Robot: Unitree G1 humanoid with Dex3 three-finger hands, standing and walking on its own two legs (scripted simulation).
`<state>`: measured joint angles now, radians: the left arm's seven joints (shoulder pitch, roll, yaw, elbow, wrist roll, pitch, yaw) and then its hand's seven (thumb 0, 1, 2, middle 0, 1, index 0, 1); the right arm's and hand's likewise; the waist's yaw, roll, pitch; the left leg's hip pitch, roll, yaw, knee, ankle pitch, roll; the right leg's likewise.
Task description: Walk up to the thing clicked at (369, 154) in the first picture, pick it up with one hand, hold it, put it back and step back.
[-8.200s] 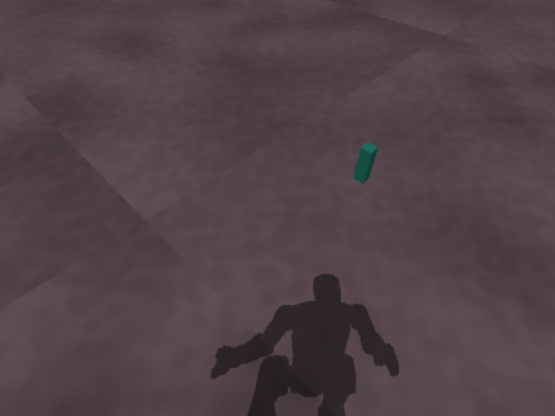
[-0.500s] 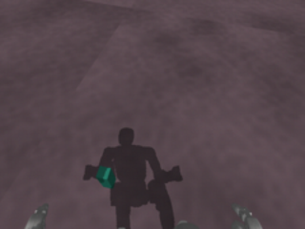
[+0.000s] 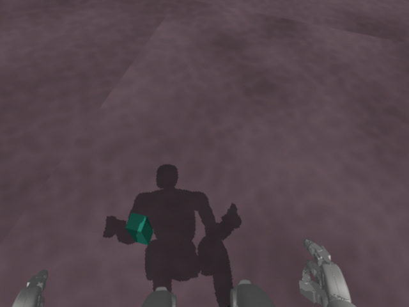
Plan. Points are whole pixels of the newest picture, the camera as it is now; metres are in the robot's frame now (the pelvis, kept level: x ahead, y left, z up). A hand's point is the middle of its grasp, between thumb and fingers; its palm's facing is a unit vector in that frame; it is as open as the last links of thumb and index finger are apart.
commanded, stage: go down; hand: left
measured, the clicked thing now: (140, 229) +0.44 +0.23 -0.59
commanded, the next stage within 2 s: none
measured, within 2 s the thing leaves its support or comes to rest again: neither
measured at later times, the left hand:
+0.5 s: hand (51, 261) +0.25 +0.36 -0.19, palm faces +0.21 -0.95 -0.21, open 17.5 cm
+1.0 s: hand (47, 246) +0.30 +0.41 -0.24, palm faces +0.26 -0.96 -0.14, open 17.2 cm
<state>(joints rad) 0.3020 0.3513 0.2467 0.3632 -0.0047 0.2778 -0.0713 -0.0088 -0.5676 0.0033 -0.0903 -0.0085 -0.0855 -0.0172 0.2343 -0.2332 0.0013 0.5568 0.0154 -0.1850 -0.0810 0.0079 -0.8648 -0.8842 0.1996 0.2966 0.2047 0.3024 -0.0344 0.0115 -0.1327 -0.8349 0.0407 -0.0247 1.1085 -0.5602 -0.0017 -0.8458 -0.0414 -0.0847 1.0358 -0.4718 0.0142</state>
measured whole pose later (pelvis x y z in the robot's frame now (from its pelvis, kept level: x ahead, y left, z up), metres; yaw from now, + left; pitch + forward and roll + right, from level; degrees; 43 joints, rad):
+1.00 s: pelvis -0.09 +0.00 -0.23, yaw -3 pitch +34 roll -5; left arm -0.53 0.87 0.83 1.12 -0.14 -0.36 -0.61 -0.02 -0.49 0.02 -0.07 -0.06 -0.08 -0.06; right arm 0.13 -0.36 0.08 0.67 -0.03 -0.19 -0.05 0.01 -0.92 -0.90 0.20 0.30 0.21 0.30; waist -0.08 -0.02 -0.13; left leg -1.90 0.02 -0.08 2.01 -0.71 0.00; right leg -1.90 -0.07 -0.09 1.90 -0.59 -0.01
